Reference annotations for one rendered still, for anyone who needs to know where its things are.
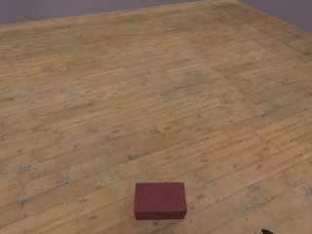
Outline carton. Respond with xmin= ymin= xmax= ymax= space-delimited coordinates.
xmin=134 ymin=182 xmax=187 ymax=220

